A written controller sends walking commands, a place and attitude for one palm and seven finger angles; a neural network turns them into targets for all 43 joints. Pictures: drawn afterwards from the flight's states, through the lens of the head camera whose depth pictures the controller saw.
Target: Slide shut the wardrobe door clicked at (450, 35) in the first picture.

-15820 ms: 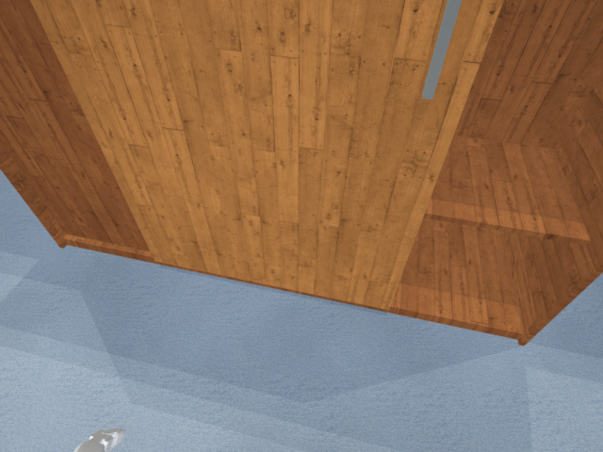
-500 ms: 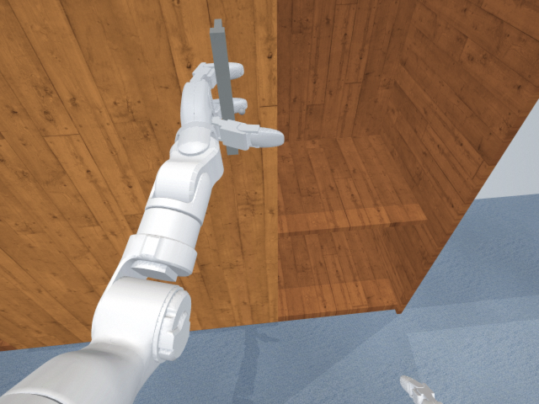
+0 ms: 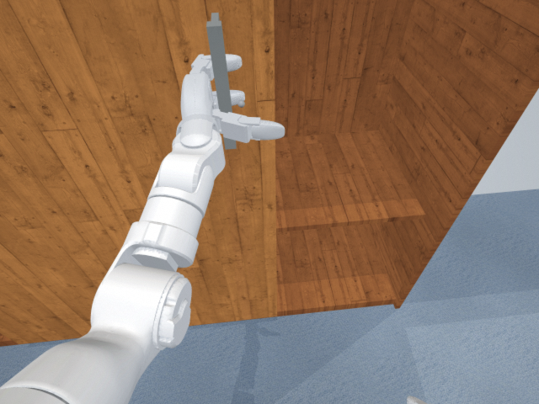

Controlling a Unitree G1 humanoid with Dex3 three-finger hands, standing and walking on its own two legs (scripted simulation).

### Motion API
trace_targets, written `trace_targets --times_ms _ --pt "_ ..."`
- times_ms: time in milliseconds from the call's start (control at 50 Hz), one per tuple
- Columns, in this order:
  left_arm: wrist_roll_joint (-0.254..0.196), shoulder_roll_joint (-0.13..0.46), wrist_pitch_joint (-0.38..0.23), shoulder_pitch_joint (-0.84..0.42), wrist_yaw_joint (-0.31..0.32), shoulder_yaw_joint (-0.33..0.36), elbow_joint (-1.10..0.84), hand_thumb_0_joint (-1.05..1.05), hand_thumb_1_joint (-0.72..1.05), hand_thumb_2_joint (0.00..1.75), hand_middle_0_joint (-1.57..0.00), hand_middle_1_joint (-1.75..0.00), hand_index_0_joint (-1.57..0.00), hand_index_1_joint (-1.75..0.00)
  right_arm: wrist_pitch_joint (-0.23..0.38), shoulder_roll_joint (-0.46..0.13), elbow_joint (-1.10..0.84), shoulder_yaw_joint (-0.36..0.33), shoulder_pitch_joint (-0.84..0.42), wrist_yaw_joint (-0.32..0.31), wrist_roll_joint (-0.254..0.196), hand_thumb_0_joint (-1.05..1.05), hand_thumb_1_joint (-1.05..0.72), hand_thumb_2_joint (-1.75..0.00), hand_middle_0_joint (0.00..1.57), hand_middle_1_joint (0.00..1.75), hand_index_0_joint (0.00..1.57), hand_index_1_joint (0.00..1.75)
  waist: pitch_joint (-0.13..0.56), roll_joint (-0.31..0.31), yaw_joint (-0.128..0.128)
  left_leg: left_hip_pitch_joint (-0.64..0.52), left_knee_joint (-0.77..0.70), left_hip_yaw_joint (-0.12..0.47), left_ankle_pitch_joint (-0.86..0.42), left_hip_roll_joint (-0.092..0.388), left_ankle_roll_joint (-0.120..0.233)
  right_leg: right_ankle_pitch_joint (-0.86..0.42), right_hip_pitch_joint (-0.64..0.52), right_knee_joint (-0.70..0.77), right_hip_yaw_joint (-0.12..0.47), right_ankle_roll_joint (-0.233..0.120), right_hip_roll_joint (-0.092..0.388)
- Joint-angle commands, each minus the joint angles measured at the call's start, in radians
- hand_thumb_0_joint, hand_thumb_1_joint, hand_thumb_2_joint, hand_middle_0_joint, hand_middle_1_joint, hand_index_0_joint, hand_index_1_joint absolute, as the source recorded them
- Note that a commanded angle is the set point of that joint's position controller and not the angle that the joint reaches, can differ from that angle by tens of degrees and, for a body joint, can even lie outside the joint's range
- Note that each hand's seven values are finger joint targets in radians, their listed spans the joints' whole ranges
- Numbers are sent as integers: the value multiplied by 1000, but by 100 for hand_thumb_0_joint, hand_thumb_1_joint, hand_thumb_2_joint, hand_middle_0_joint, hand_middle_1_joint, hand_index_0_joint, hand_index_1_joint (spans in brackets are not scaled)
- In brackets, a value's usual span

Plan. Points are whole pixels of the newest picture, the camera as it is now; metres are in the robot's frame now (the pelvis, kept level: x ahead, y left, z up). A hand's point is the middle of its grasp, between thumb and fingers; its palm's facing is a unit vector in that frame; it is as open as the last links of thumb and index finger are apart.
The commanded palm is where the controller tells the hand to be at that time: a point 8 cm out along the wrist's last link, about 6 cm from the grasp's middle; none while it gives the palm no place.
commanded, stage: slide the fingers in behind the handle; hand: left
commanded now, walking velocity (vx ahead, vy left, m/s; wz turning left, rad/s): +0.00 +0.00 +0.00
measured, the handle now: (223, 86) +0.52 +0.08 +0.23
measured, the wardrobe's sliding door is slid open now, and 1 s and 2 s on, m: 0.47 0.47 0.47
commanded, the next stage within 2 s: grip the handle and tug to test in 0.10 s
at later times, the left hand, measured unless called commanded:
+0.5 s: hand (241, 102) +0.47 +0.05 +0.23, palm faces +0.11 -0.99 +0.01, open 11.9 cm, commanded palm +0.44 +0.10 +0.23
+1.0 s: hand (239, 102) +0.47 +0.05 +0.23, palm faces +0.11 -0.99 +0.01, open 5.3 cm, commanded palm +0.44 +0.10 +0.23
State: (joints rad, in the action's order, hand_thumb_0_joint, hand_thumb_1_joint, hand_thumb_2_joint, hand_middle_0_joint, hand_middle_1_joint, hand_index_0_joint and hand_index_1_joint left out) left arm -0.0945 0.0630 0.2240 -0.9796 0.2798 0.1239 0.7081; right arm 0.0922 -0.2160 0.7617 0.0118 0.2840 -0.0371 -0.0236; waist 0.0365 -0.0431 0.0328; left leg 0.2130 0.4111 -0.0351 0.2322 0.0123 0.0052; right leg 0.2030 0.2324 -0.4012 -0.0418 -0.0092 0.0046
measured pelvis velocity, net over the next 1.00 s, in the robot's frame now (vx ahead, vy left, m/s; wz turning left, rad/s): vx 0.01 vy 0.00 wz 0.00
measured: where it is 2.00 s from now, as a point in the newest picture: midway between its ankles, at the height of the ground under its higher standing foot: outside the picture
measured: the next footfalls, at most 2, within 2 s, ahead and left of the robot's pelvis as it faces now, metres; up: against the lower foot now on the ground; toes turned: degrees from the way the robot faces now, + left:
none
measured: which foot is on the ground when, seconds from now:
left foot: down 0.00-1.00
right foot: down 0.00-1.00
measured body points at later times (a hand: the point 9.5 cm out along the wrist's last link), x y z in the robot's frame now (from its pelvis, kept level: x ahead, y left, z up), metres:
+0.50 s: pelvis +0.01 +0.00 +0.00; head +0.01 -0.01 +0.45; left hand +0.46 +0.10 +0.23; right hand +0.11 -0.23 -0.12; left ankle -0.01 +0.11 -0.74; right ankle +0.00 -0.11 -0.74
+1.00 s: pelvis +0.01 +0.00 +0.00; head +0.02 -0.01 +0.45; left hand +0.46 +0.11 +0.23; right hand +0.13 -0.23 -0.12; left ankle -0.01 +0.11 -0.74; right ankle +0.00 -0.11 -0.74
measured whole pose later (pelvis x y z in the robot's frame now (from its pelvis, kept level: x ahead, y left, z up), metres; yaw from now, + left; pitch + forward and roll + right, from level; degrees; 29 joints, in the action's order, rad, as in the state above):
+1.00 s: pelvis +0.01 +0.00 +0.00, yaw +0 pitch +2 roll +0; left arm -0.10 0.05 0.27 -0.92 0.28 0.11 0.59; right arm 0.06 -0.21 0.73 0.01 0.25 -0.03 -0.02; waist 0.04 -0.05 0.02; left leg 0.20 0.41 -0.04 0.25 0.01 0.01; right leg 0.22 0.22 -0.40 -0.04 -0.01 0.01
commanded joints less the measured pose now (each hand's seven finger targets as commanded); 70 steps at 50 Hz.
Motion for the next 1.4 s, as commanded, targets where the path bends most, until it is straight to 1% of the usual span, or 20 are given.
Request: trace_targets --times_ms 0,80,140,180,240,320,380,440,500,560,620,660,680,780,860,940,1020,1080,1180,1380 --pt "1 65 -85 -560 -12 -32 -246 0 -50 30 -30 -120 -30 -120 52 -107 -127 -36 -57 -6 -3 0 -90 -90 20 30 20 30 319 113 25 -130 -21 12 -242 -5 20 -248 -89 34 11 -6 -17" --pt "1 107 -82 -568 -9 2 -208 0 -50 30 -30 -120 -30 -120 53 -115 -116 -36 -49 -9 -2 0 -90 -90 20 30 20 30 293 132 25 -111 -25 9 -217 -4 22 -224 -79 40 13 -2 -16" --pt "11 79 -81 -604 -7 -24 -185 0 -50 30 -30 -120 -30 -120 56 -110 -110 -33 -43 -10 -3 0 -90 -90 20 30 20 30 282 109 38 -112 -25 12 -194 -4 19 -194 -51 40 11 -3 -15" --pt "12 97 -91 -594 -1 -10 -199 0 -50 30 -30 -120 -30 -120 58 -113 -114 -35 -43 -8 0 0 -90 -90 20 30 20 30 315 116 27 -121 -22 16 -224 -3 18 -216 -72 32 10 -6 -16" --pt "7 96 -100 -594 -9 -7 -230 0 -36 36 -32 -122 -32 -122 60 -110 -122 -37 -45 -6 3 0 -90 -90 20 30 20 30 361 109 25 -139 -11 4 -272 -6 20 -283 -98 20 14 -5 -15" --pt "9 60 -104 -566 -12 -37 -248 0 -17 44 -33 -125 -33 -125 58 -107 -126 -38 -47 2 -2 0 -90 -90 20 30 20 30 346 85 22 -148 -9 11 -301 -2 13 -299 -89 13 7 -10 -17" --pt "4 75 -91 -553 -8 -20 -231 0 -3 50 -35 -127 -35 -127 51 -113 -124 -39 -49 -1 -2 0 -90 -90 20 30 20 30 324 127 23 -134 -13 9 -287 0 16 -291 -89 20 6 -6 -18" --pt "10 82 -82 -567 -8 -20 -255 0 11 56 -36 -129 -36 -129 49 -110 -125 -40 -48 -2 -2 0 -90 -90 20 30 20 30 336 112 25 -141 -9 9 -298 -1 16 -300 -89 15 7 -7 -18" --pt "4 92 -76 -519 -9 -7 -287 0 25 62 -38 -131 -38 -131 42 -108 -138 -40 -61 1 -2 0 -90 -90 20 30 20 30 363 102 6 -148 -5 6 -339 -4 15 -342 -122 8 7 -10 -17" --pt "3 102 -67 -509 -14 -4 -289 0 39 68 -40 -133 -40 -133 31 -109 -139 -38 -66 -2 -1 0 -90 -90 20 30 20 30 340 118 5 -130 -12 5 -330 -3 15 -338 -139 13 4 -10 -13" --pt "8 70 -58 -515 -10 -27 -310 0 53 74 -41 -135 -41 -135 31 -104 -144 -37 -70 1 -3 0 -90 -90 20 30 20 30 330 93 13 -146 -8 8 -332 -1 14 -329 -106 12 3 -10 -17" --pt "8 66 -51 -500 -6 -30 -301 0 62 78 -42 -136 -42 -136 24 -103 -144 -38 -75 0 -2 0 -90 -90 20 30 20 30 325 89 8 -143 -9 8 -330 -2 12 -323 -115 14 1 -12 -15" --pt "4 88 -50 -514 -5 -13 -316 0 67 80 -43 -137 -43 -137 25 -108 -144 -39 -71 0 -2 0 -90 -90 20 30 20 30 337 123 13 -148 -7 10 -339 -1 15 -339 -118 14 3 -9 -18" --pt "7 64 -35 -520 -9 -35 -317 0 90 90 -45 -140 -45 -140 16 -105 -144 -39 -75 -2 -4 0 -90 -90 20 30 20 30 332 100 20 -156 -5 8 -340 -2 15 -343 -108 14 4 -8 -17" --pt "4 56 -38 -488 -9 -42 -364 0 90 90 -45 -140 -45 -140 13 -100 -156 -41 -84 2 -1 0 -90 -90 20 30 20 30 379 89 4 -174 4 10 -403 -3 11 -394 -147 1 0 -14 -15" --pt "-7 55 -29 -472 -17 -36 -378 0 90 90 -45 -140 -45 -140 9 -101 -159 -40 -89 3 -3 0 -90 -90 20 30 20 30 370 118 9 -172 5 7 -404 -5 14 -417 -147 3 1 -9 -19" --pt "-10 108 -20 -454 -21 7 -391 0 90 90 -45 -140 -45 -140 -1 -104 -167 -38 -98 -2 -3 0 -90 -90 20 30 20 30 367 138 -3 -152 -5 3 -387 -7 18 -419 -177 6 4 -7 -16" --pt "-11 69 -19 -429 -24 -21 -420 0 90 90 -45 -140 -45 -140 -4 -97 -176 -35 -109 2 -5 0 -90 -90 20 30 20 30 362 91 -5 -166 0 3 -414 -7 15 -431 -172 4 1 -12 -17" --pt "-10 85 -16 -383 -24 -15 -478 0 90 90 -45 -140 -45 -140 -11 -99 -188 -40 -117 8 -4 0 -90 -90 20 30 20 30 379 112 -12 -177 0 3 -454 -3 13 -469 -200 -1 -2 -12 -18" --pt "-24 50 28 -173 -38 -43 -681 0 90 90 -45 -140 -45 -140 -33 -95 -236 -45 -171 29 -9 0 -90 -90 20 30 20 30 413 92 -38 -216 14 -3 -572 -2 9 -588 -257 -17 -10 -12 -17"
